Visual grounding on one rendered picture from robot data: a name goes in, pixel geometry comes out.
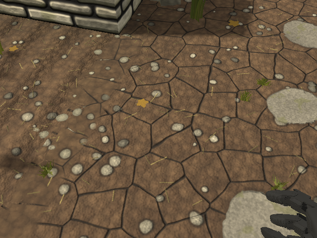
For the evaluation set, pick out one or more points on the right robot hand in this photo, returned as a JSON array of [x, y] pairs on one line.
[[305, 227]]

